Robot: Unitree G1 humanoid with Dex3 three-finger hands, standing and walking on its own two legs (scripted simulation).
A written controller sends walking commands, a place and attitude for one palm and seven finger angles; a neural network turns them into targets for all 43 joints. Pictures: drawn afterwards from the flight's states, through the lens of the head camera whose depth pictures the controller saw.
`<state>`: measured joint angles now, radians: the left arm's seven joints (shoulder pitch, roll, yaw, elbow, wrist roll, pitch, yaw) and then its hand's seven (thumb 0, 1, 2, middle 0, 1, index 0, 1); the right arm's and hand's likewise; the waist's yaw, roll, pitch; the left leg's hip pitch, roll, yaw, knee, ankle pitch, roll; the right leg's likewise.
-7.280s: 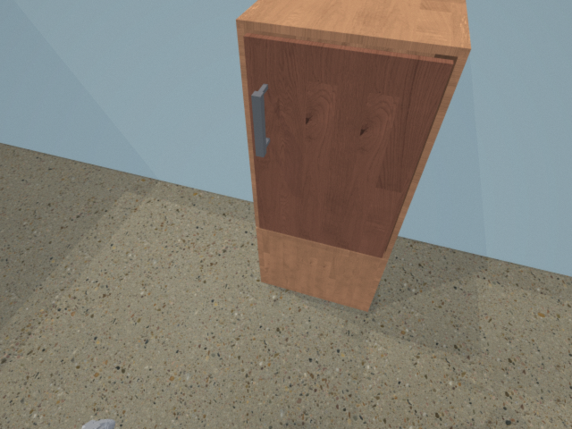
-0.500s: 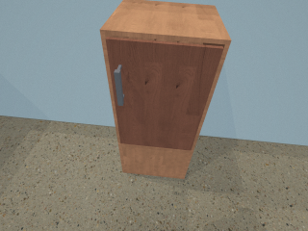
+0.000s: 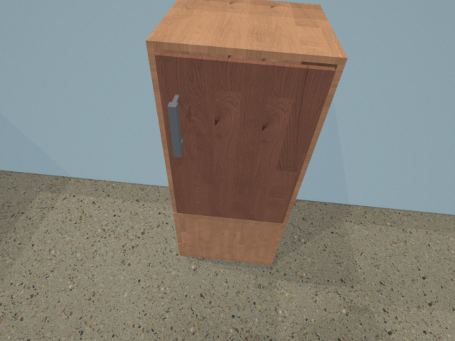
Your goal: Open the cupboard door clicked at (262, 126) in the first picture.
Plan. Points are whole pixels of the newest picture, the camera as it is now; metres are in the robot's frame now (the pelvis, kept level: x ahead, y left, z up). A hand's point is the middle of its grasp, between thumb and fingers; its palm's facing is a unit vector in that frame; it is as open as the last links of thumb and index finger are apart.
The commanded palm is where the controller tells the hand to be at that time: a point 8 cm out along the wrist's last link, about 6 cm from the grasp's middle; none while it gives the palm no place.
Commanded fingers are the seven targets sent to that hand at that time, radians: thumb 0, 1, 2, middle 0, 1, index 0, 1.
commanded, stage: shuffle to correct the standing spot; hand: left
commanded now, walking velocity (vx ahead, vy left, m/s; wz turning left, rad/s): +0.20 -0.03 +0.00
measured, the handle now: (177, 126) +0.60 +0.17 +0.05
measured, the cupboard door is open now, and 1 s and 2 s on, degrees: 0 0 0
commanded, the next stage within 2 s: come to a stop and stand still in 0.10 s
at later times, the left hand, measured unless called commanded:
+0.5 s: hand out of the picture +0.03 +0.17 -0.18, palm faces +0.08 -0.99 -0.12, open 7.4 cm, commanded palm none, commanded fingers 0.00 0.90 0.90 -0.20 -0.30 -0.20 -0.30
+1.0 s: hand out of the picture +0.04 +0.16 -0.17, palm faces +0.07 -0.99 -0.15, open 7.3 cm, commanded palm none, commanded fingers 0.00 0.90 0.90 -0.20 -0.30 -0.20 -0.30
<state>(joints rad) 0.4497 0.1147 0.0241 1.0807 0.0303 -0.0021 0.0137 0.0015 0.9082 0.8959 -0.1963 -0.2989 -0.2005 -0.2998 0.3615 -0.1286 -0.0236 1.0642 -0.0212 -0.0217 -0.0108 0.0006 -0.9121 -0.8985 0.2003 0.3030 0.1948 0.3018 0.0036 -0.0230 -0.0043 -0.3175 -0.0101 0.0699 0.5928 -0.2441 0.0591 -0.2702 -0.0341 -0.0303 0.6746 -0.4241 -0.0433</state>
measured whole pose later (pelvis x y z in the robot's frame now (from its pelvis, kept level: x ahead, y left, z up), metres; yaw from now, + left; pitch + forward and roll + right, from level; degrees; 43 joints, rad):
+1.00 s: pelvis +0.05 +0.00 +0.01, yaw +0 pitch -1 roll +0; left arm 0.34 0.14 0.02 1.06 0.02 0.00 0.02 0.00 0.92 0.90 -0.20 -0.30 -0.20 -0.30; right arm 0.33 -0.14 -0.01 1.10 -0.02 0.00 -0.02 0.00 -0.92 -0.90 0.20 0.30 0.19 0.30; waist 0.01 -0.02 0.01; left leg -0.24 0.02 0.06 0.51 -0.24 0.02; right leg -0.18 -0.01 -0.10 0.49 -0.30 -0.02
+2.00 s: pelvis +0.06 +0.02 +0.01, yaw -2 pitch -1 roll +0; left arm 0.30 0.14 -0.01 1.11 0.02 0.00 0.04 0.00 0.91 0.90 -0.20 -0.30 -0.20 -0.30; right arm 0.26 -0.16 0.01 1.12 -0.01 -0.02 -0.03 0.00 -0.93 -0.90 0.20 0.30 0.19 0.30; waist 0.01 -0.01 0.04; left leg -0.19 -0.02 0.11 0.44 -0.24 0.05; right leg -0.16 -0.05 -0.05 0.47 -0.29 0.02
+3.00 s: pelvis +0.02 -0.02 -0.06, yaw +1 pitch +11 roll -2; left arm 0.27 0.30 0.28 0.14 -0.35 -0.34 -0.45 0.01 0.23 0.61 -0.25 -0.73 -0.25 -0.73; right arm 0.22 -0.21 0.03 0.60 0.04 -0.21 -0.06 0.01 -0.91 -0.90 0.20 0.30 0.20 0.30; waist 0.00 0.04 -0.09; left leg -0.81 0.06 0.00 1.05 -0.44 -0.01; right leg -0.73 0.00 -0.14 1.03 -0.50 -0.05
